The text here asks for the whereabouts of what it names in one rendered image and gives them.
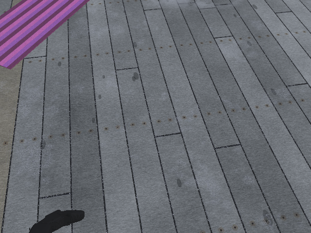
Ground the robot left hand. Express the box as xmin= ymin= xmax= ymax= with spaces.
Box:
xmin=29 ymin=210 xmax=85 ymax=233

